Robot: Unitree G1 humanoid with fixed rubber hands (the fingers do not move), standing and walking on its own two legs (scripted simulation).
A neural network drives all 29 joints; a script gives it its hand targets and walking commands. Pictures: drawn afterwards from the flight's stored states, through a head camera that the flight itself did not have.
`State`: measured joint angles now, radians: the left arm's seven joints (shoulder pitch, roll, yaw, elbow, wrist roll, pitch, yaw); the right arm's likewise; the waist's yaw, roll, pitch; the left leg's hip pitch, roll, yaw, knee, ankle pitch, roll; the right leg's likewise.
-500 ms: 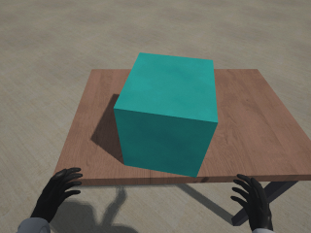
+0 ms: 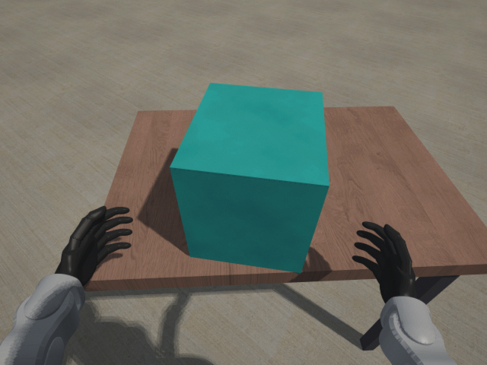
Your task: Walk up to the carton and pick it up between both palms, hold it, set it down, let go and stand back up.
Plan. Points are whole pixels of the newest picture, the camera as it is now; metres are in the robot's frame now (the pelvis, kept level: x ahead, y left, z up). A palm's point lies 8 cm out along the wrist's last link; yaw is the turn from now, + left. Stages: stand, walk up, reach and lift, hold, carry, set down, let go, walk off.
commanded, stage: reach and lift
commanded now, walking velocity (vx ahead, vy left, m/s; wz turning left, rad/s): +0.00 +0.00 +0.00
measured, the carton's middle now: (254, 176) +0.45 -0.01 +0.07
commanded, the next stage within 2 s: none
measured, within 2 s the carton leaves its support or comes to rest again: neither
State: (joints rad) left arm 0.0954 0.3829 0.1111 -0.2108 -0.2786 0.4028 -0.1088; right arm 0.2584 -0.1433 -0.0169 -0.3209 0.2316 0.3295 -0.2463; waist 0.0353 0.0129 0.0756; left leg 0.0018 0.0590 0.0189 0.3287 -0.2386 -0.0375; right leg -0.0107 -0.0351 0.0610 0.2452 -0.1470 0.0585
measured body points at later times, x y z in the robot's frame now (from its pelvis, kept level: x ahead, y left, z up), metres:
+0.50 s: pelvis -0.01 +0.00 +0.00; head +0.00 +0.01 +0.45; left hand +0.33 +0.23 +0.14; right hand +0.30 -0.20 +0.13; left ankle -0.03 +0.14 -0.75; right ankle +0.00 -0.16 -0.75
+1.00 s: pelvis -0.02 -0.01 +0.00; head -0.02 +0.01 +0.45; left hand +0.40 +0.21 +0.19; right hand +0.34 -0.22 +0.17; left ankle -0.03 +0.14 -0.75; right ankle +0.00 -0.16 -0.75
